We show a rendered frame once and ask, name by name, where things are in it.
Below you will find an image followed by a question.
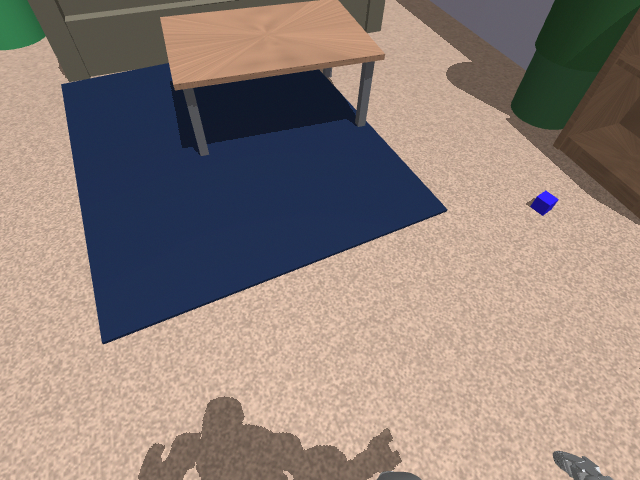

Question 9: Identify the right robot hand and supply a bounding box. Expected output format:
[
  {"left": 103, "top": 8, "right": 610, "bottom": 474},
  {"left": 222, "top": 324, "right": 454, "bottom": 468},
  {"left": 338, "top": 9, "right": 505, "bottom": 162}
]
[{"left": 553, "top": 451, "right": 614, "bottom": 480}]

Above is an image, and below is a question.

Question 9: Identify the bookshelf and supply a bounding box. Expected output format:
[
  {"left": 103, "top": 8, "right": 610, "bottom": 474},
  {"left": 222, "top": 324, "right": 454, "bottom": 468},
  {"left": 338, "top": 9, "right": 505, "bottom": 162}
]
[{"left": 553, "top": 8, "right": 640, "bottom": 219}]

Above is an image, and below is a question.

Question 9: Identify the cube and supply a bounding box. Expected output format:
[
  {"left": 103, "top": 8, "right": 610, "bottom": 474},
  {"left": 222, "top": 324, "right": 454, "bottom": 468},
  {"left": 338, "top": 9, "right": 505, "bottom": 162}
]
[{"left": 530, "top": 191, "right": 559, "bottom": 216}]

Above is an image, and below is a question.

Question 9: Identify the coffee table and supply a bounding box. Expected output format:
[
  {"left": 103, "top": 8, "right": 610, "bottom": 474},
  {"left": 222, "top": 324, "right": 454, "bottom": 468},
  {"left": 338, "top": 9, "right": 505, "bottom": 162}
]
[{"left": 160, "top": 0, "right": 385, "bottom": 156}]

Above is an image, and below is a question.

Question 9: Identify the sofa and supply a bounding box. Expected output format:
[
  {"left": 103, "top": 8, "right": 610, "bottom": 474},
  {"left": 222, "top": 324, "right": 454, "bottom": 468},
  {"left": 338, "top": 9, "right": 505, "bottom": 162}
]
[{"left": 28, "top": 0, "right": 385, "bottom": 82}]

